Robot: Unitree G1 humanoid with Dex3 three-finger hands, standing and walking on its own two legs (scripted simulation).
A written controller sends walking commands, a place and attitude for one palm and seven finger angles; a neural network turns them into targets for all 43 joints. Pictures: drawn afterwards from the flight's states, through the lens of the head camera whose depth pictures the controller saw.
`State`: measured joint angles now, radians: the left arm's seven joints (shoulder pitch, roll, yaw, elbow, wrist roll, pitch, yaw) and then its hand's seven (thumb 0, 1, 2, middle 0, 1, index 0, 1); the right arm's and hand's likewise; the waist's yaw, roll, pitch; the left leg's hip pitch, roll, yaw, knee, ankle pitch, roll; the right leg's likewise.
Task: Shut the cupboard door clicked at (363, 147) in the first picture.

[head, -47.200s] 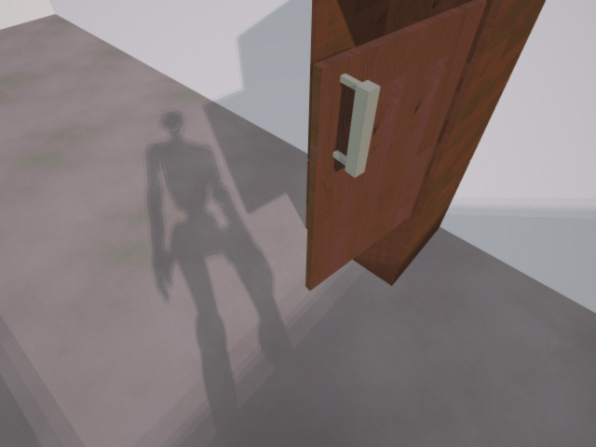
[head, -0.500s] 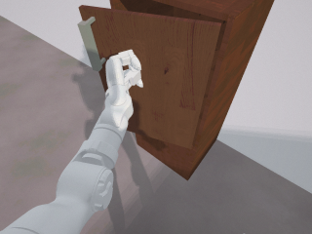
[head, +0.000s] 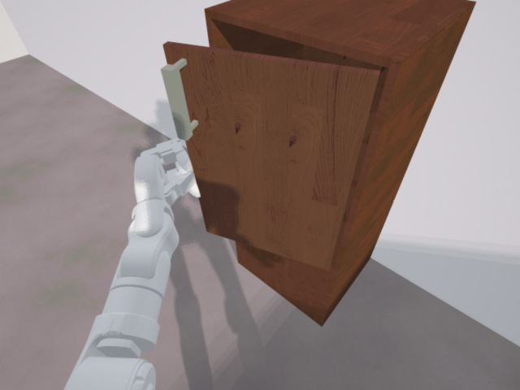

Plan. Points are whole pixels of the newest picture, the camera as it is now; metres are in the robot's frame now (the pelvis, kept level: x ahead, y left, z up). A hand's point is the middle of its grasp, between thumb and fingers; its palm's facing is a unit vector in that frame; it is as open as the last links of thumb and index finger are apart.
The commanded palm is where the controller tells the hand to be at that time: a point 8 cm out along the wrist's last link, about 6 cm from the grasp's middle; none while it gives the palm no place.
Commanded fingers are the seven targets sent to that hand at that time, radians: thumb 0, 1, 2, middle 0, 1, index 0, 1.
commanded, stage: draw the hand back to the body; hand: left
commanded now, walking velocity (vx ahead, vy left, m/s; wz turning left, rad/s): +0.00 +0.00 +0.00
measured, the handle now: (183, 100) +0.63 +0.18 +0.15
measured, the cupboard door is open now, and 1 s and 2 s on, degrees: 19 19 19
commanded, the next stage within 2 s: step back with the hand held close in 1.22 s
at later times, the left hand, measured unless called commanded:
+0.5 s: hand (86, 250) +0.24 +0.22 +0.17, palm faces +0.30 -0.92 -0.26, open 3.7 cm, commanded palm +0.20 +0.26 +0.18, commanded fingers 0.00 0.90 0.90 -0.64 -0.78 -0.64 -0.78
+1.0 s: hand out of the picture +0.16 +0.29 +0.16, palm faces +0.53 -0.75 -0.39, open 7.1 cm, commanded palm +0.12 +0.32 +0.18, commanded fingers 0.00 0.90 0.90 -0.20 -0.30 -0.20 -0.30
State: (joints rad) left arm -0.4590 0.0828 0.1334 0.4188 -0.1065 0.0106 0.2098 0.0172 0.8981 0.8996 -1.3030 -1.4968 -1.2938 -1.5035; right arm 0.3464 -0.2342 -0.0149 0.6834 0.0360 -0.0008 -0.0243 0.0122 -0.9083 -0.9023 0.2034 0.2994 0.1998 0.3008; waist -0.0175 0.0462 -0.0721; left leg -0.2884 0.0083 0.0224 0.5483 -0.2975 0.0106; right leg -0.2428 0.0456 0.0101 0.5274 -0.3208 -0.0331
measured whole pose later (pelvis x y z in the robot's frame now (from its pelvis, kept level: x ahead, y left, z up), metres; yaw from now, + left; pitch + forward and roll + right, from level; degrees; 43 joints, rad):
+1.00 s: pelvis -0.01 +0.01 +0.01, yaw +3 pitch -4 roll +0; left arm 0.46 0.33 0.35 -0.33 -0.07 -0.10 0.11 0.01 0.89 0.90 -0.28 -0.37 -0.27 -0.38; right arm 0.20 -0.25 0.00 0.63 0.03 -0.06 -0.08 0.01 -0.91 -0.90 0.20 0.30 0.20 0.30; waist 0.08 0.07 -0.01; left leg -0.12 -0.03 -0.01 0.43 -0.24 0.03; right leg -0.05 0.01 -0.03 0.39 -0.27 -0.01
